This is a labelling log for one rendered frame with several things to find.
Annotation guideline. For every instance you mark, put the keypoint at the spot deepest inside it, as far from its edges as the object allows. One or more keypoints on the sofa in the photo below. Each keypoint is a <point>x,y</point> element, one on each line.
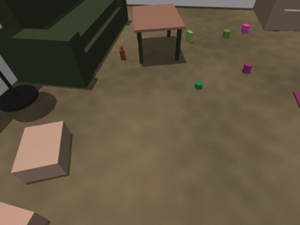
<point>58,42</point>

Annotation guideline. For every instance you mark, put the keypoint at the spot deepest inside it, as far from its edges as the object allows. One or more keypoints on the coffee table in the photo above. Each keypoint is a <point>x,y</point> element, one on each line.
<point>157,18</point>

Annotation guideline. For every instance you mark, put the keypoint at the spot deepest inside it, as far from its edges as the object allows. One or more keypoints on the armchair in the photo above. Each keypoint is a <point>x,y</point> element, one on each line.
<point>278,14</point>

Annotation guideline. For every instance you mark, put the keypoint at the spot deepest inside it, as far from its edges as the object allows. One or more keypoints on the floor lamp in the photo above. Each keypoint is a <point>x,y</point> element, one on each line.
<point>17,98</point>

